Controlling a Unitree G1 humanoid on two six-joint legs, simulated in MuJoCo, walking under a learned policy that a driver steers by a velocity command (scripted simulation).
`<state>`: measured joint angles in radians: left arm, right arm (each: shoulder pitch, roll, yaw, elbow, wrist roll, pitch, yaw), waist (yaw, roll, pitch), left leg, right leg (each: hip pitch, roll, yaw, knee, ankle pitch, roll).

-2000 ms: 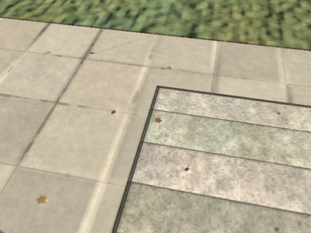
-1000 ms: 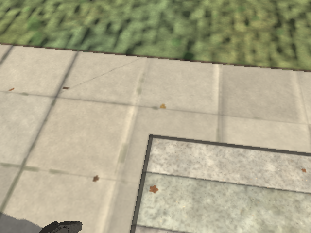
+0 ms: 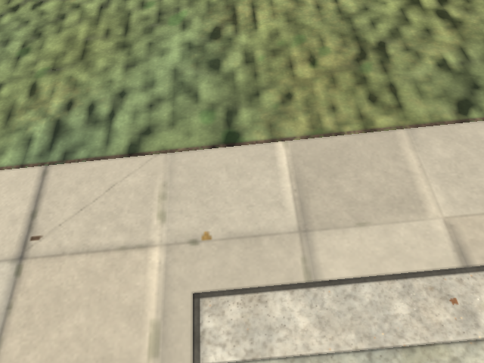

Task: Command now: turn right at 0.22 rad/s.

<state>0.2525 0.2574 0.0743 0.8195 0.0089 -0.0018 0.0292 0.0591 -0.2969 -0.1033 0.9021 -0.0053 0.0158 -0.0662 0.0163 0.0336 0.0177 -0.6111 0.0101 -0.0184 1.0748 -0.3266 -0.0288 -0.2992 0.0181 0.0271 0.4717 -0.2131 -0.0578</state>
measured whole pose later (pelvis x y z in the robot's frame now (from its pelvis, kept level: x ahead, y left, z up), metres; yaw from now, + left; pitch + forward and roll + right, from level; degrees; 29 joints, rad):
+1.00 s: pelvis +0.08 +0.03 +0.00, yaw +28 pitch +2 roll +0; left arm 0.38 0.27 0.09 0.83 -0.01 -0.07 0.02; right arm 0.11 -0.27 -0.08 0.76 0.02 -0.02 0.03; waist 0.08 0.02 -0.01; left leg -0.59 0.09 -0.01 0.75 -0.17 -0.01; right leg 0.01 -0.05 -0.20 0.23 -0.28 0.01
